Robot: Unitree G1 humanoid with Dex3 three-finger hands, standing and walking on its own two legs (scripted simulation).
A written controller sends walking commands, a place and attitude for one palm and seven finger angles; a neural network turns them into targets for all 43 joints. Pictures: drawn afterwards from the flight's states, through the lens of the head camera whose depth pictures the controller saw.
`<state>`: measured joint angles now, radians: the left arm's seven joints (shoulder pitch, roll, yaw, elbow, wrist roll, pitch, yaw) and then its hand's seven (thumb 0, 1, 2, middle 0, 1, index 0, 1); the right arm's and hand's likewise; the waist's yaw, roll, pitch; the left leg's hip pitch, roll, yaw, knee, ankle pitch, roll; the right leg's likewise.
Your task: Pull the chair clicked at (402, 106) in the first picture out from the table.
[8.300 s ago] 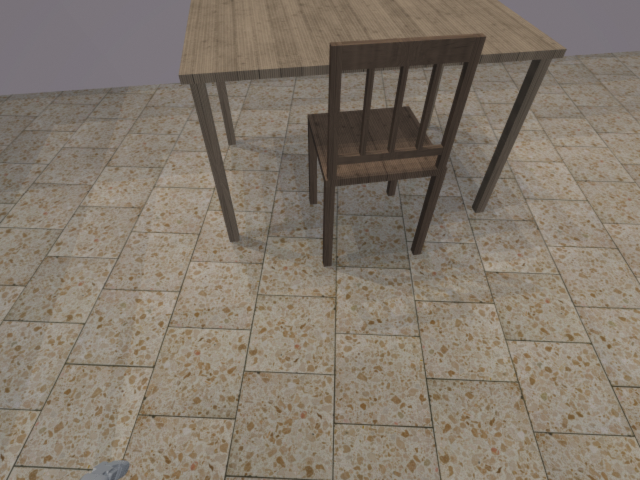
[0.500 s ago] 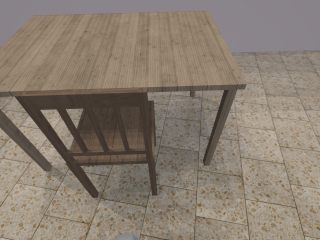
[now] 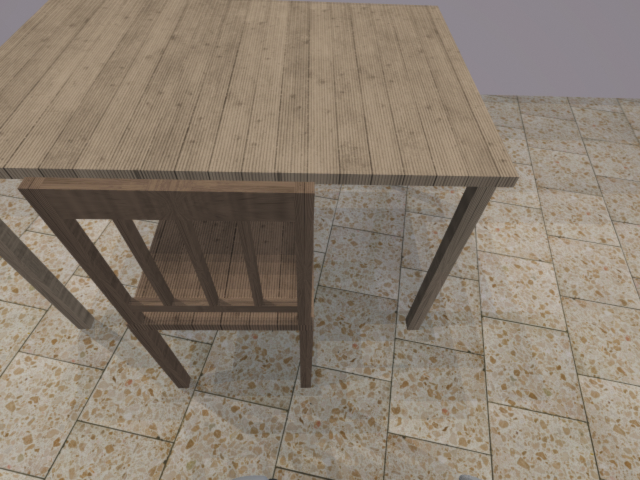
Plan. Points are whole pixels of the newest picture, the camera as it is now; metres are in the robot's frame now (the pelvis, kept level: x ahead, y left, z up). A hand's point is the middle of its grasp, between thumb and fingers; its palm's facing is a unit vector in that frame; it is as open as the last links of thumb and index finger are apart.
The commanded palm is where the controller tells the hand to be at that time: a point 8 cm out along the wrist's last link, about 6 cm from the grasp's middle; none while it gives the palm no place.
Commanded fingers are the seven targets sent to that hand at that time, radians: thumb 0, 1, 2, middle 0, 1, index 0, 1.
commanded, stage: come to a stop and stand still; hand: left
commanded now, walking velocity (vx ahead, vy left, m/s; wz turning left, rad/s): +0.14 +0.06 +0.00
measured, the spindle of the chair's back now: (200, 265) +0.45 +0.25 -0.10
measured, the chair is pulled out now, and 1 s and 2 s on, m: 0.00 0.00 0.00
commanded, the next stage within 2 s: look again from close up in 1.00 s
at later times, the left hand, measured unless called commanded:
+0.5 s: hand out of the picture -0.02 +0.16 -0.18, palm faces +0.07 -0.97 -0.22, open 7.4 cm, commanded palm none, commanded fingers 0.00 0.90 0.90 -0.20 -0.30 -0.20 -0.30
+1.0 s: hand out of the picture +0.02 +0.22 -0.18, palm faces +0.00 -0.97 -0.23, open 7.4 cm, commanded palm none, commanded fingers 0.00 0.90 0.90 -0.20 -0.30 -0.20 -0.30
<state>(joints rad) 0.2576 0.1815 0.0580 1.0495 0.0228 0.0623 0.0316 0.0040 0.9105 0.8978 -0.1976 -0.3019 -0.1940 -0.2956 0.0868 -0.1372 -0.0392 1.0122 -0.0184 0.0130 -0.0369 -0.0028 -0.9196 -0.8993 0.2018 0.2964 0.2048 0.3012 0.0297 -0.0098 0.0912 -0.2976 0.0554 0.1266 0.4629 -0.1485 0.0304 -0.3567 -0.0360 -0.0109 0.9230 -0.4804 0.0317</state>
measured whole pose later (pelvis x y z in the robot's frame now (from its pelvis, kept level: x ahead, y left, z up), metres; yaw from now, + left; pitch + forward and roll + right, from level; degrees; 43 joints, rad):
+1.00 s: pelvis +0.00 +0.03 +0.00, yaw -1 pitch -1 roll +0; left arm 0.25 0.18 -0.01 1.06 0.02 0.01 0.04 0.00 0.91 0.90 -0.20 -0.30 -0.19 -0.30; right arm 0.26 -0.18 0.02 1.07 -0.01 -0.02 -0.02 0.01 -0.93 -0.90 0.20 0.30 0.20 0.30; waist 0.01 0.00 0.05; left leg -0.16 -0.05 0.10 0.50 -0.33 0.07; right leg -0.18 -0.12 0.02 0.51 -0.31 0.06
